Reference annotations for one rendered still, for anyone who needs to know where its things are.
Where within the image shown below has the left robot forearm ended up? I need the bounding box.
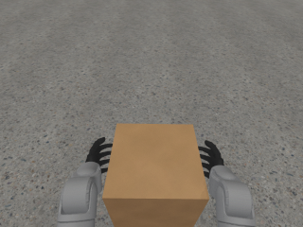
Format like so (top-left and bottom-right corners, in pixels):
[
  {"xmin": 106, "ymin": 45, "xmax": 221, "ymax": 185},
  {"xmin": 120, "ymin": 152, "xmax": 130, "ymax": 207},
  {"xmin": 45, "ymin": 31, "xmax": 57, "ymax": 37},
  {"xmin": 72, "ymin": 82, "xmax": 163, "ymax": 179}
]
[{"xmin": 56, "ymin": 162, "xmax": 102, "ymax": 227}]

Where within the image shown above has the right robot forearm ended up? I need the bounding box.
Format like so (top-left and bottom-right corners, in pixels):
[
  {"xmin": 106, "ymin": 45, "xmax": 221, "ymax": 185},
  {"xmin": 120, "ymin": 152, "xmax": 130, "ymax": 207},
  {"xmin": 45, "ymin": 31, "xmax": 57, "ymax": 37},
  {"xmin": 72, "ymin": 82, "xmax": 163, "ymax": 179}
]
[{"xmin": 208, "ymin": 165, "xmax": 257, "ymax": 227}]

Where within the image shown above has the right robot hand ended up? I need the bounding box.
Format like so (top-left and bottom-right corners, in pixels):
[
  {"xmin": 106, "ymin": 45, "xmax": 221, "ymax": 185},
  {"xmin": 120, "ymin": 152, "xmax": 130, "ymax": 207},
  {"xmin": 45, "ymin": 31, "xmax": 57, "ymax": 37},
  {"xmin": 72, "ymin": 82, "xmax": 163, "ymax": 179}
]
[{"xmin": 198, "ymin": 140, "xmax": 224, "ymax": 179}]

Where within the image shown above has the carton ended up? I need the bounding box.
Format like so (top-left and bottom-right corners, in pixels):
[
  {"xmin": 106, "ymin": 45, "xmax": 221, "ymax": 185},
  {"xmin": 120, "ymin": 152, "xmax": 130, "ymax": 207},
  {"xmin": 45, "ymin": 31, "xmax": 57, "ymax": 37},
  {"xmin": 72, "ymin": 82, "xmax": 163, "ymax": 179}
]
[{"xmin": 102, "ymin": 123, "xmax": 210, "ymax": 227}]

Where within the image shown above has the left robot hand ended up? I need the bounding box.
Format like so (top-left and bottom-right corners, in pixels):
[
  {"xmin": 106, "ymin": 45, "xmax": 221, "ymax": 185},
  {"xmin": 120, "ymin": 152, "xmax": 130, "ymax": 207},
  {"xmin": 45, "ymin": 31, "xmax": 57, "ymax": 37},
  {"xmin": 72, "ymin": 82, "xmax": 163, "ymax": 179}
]
[{"xmin": 85, "ymin": 137, "xmax": 113, "ymax": 174}]

